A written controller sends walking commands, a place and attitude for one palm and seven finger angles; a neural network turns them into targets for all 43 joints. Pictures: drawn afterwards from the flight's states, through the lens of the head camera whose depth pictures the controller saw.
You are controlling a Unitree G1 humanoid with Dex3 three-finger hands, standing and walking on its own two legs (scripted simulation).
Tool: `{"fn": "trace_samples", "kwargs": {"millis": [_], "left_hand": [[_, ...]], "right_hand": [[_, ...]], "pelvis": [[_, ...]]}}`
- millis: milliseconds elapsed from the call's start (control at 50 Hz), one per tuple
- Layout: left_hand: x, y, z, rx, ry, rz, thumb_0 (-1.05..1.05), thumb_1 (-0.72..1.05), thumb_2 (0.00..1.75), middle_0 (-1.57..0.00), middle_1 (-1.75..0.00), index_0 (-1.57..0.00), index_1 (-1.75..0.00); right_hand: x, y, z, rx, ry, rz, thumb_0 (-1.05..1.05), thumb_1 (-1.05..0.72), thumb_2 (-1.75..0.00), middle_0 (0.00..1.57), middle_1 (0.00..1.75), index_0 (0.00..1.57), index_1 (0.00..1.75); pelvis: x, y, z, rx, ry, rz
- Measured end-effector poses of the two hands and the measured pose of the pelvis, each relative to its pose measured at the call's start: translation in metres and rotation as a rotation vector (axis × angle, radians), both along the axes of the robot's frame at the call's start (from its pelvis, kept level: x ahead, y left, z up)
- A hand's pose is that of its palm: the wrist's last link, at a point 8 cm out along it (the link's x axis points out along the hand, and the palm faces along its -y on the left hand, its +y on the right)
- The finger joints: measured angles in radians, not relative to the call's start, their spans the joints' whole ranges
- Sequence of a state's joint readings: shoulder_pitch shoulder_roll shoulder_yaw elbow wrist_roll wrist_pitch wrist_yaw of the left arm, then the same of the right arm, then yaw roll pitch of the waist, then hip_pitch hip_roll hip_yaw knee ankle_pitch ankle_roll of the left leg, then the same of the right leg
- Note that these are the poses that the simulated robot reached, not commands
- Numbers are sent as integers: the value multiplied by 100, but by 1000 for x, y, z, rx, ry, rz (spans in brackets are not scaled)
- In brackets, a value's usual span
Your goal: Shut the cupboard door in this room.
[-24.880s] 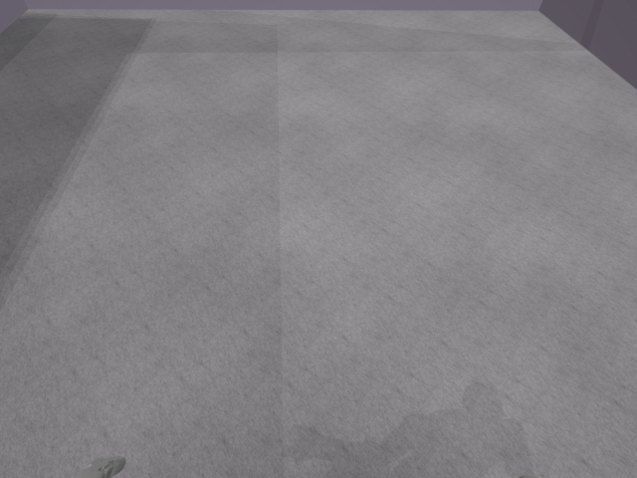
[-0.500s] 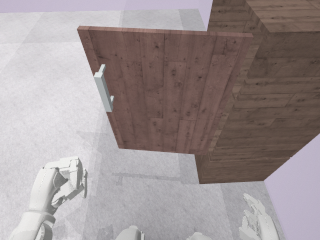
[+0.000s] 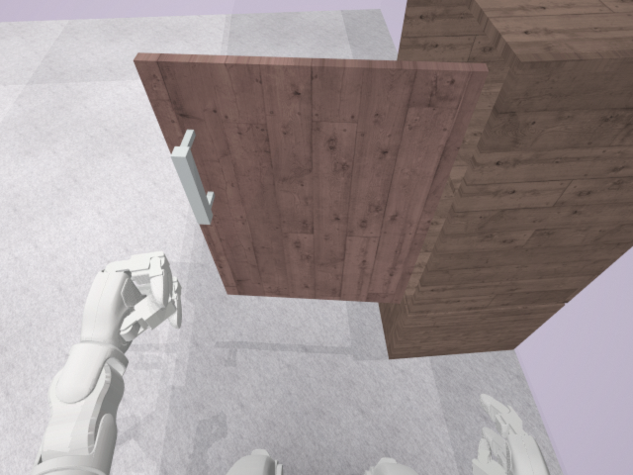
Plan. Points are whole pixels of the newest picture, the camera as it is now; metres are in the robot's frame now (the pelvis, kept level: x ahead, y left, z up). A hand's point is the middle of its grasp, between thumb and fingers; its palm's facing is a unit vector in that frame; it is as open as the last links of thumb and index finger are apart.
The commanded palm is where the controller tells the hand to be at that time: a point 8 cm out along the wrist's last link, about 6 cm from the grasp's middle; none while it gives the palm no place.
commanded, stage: bring the fist close to the handle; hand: left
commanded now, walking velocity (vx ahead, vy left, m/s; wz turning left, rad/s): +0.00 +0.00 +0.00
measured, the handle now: (197, 179) +0.51 +0.20 +0.06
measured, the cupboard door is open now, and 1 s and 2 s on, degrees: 82 82 70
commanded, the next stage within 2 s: push the door shut along its arc in 0.98 s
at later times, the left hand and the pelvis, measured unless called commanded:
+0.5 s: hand (196, 236) +0.40 +0.18 +0.06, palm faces -0.02 -1.00 -0.02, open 3.1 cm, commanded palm +0.38 +0.23 +0.07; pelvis +0.00 +0.01 +0.00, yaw -1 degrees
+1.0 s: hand (205, 223) +0.42 +0.17 +0.06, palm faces -0.02 -1.00 -0.02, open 3.1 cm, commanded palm +0.40 +0.22 +0.07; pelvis +0.00 +0.01 +0.00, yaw -2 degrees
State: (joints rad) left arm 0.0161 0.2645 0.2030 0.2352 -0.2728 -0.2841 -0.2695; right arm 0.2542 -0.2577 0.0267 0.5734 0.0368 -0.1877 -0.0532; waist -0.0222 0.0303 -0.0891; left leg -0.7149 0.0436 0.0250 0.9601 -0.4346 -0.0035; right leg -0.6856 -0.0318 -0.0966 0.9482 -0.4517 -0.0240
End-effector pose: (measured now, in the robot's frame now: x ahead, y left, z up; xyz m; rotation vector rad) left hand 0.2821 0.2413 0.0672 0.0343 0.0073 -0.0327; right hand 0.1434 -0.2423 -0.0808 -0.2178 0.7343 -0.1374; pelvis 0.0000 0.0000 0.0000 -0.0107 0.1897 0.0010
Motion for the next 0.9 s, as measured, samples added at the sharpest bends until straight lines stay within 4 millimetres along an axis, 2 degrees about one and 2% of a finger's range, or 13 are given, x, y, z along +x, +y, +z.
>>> {"fn": "trace_samples", "kwargs": {"millis": [200,420,640,700,780,900], "left_hand": [[36,1,-6,-5,-4,11,2,90,90,-130,-150,-130,-150],[83,-6,-5,-16,3,4,2,90,90,-130,-150,-130,-150],[126,-16,-3,-23,4,6,2,90,90,-130,-150,-130,-150],[130,-15,-3,-23,4,11,2,90,90,-130,-150,-130,-150],[126,-13,-5,-19,4,13,2,90,90,-130,-150,-130,-150],[120,-11,-9,-16,10,23,2,90,90,-130,-150,-130,-150]], "right_hand": [[-17,-9,-7,-24,96,-33,1,-90,-90,20,30,20,30],[-33,-5,-14,-13,175,-66,1,-90,-90,20,30,20,30],[-67,-7,-24,-10,289,-112,1,-90,-90,20,30,20,30],[-77,-8,-25,-4,316,-135,1,-90,-90,20,30,20,30],[-89,-8,-24,4,342,-159,1,-90,-90,20,30,20,30],[-94,-9,-23,-5,367,-161,1,-90,-90,20,30,20,30]], "pelvis": [[3,3,1,2,16,-5],[3,6,1,0,38,-11],[1,9,-2,-3,68,-19],[2,10,-2,-1,73,-28],[3,10,0,1,72,-38],[2,11,1,-3,68,-31]]}}
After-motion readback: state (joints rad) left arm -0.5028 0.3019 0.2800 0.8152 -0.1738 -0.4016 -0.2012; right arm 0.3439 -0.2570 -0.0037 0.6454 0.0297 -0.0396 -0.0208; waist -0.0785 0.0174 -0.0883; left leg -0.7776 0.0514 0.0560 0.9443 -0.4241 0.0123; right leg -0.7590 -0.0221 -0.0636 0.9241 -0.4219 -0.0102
